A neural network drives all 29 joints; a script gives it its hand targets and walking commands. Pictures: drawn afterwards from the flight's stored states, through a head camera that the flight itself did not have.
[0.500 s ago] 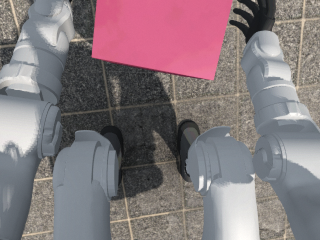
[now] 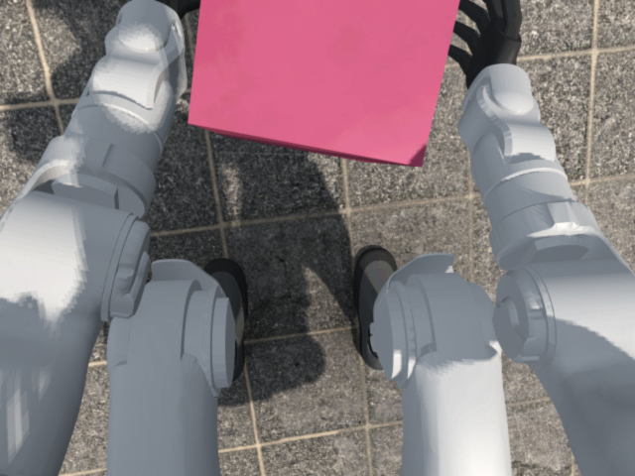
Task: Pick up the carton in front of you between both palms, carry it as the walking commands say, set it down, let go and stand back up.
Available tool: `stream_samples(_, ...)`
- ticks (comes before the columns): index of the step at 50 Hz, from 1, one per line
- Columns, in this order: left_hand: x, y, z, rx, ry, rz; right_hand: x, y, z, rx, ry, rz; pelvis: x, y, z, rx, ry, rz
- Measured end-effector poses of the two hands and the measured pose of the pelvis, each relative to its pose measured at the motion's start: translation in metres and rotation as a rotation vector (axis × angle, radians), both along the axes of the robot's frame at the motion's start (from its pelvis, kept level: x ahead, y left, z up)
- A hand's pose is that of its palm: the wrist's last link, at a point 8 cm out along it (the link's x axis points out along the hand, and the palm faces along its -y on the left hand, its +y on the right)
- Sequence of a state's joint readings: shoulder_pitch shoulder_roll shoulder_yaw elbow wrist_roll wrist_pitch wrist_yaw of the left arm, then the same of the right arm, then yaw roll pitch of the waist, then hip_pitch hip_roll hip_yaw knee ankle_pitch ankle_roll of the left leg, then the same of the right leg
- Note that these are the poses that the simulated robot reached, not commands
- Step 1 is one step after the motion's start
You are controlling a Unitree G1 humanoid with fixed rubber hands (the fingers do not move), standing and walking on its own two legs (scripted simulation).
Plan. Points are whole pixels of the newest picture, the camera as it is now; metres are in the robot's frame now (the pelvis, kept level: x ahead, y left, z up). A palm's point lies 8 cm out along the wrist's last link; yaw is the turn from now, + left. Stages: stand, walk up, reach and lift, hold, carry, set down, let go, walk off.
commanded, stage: reach and lift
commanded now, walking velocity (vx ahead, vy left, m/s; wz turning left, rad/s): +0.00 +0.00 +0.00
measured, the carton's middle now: (316, 60) +0.52 -0.01 -0.25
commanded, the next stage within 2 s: none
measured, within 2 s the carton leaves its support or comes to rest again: leaves its support in 0.32 s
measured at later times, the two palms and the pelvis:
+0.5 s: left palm (142, 0) +0.53 +0.14 -0.13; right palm (506, 53) +0.50 -0.16 -0.11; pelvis +0.01 +0.00 +0.00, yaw +2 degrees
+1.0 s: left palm out of the picture +0.49 +0.15 +0.06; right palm out of the picture +0.48 -0.15 +0.07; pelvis +0.01 +0.00 +0.13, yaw +3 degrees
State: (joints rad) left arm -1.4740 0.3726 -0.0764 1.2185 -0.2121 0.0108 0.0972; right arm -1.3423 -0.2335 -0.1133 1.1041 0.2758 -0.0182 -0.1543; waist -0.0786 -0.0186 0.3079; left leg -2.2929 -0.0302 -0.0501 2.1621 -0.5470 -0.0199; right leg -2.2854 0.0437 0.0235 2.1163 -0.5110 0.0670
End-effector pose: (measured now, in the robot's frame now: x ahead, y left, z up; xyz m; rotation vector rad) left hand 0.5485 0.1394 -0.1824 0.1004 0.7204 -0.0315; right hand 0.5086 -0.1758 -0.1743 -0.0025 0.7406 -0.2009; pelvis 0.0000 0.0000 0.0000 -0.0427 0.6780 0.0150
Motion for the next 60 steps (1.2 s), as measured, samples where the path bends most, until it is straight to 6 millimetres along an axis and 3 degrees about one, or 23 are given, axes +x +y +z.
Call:
stream_samples(2,0.001,-0.002,0.001,0.003,-0.001,0.004,0.004,0.009,0.002,0.006,-0.003,0.009,-0.001,0.000,0.001,0.000,0.000,0.000)
stream_samples(14,0.004,-0.005,0.005,0.019,0.044,0.001,0.010,0.012,0.005,0.008,0.032,-0.035,0.004,0.003,-0.006,-0.006,-0.006,0.008)
stream_samples(20,-0.005,-0.006,0.015,-0.001,0.021,0.018,0.006,0.011,0.022,0.022,-0.004,-0.062,0.009,0.003,-0.009,-0.002,0.002,0.012)
stream_samples(23,-0.012,-0.003,0.037,-0.013,-0.012,0.032,0.000,0.014,0.041,0.035,-0.040,-0.068,0.009,0.001,-0.005,0.003,0.001,0.017)
stream_samples(27,-0.022,0.003,0.081,-0.027,-0.043,0.066,-0.009,0.020,0.081,0.053,-0.075,-0.066,0.006,-0.001,0.009,0.008,-0.003,0.026)
stream_samples(32,-0.034,0.009,0.136,-0.035,-0.030,0.106,-0.017,0.025,0.131,0.061,-0.064,-0.052,0.002,-0.003,0.038,0.004,0.007,0.037)
stream_samples(37,-0.043,0.009,0.178,-0.025,-0.014,0.111,-0.026,0.025,0.170,0.049,-0.045,-0.038,0.000,-0.003,0.068,0.004,0.031,0.041)
stream_samples(47,-0.055,0.006,0.230,-0.030,-0.029,0.125,-0.032,0.022,0.226,0.040,-0.060,-0.023,0.005,-0.003,0.114,0.017,0.050,0.030)
stream_samples(60,-0.079,0.013,0.305,-0.046,-0.026,0.171,-0.045,0.028,0.303,0.050,-0.059,-0.004,0.030,-0.005,0.178,0.024,-0.024,0.035)
